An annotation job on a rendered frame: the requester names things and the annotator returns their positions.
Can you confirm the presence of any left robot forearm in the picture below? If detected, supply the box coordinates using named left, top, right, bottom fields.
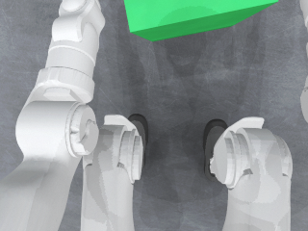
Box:
left=15, top=0, right=106, bottom=143

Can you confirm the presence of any robot left foot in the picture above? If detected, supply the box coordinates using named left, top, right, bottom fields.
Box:
left=128, top=114, right=148, bottom=170

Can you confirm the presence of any left robot upper arm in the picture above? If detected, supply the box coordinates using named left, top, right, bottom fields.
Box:
left=0, top=100, right=99, bottom=231

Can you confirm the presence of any carton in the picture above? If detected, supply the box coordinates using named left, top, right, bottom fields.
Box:
left=124, top=0, right=278, bottom=42

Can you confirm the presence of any left robot shin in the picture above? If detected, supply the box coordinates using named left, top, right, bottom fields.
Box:
left=82, top=114, right=140, bottom=170

